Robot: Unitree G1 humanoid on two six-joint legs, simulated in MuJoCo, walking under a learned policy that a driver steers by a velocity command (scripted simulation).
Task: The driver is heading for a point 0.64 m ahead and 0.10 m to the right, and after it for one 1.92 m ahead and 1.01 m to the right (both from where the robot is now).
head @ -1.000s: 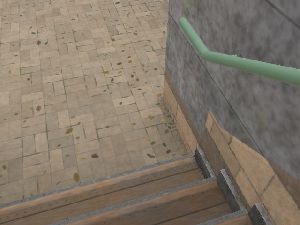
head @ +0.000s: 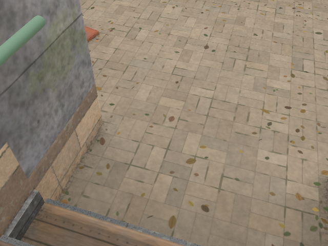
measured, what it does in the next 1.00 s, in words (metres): goes down, turning right: left foot 0.17 m lower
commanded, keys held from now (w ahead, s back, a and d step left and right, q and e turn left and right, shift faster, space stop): w+e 0.90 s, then w+q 0.10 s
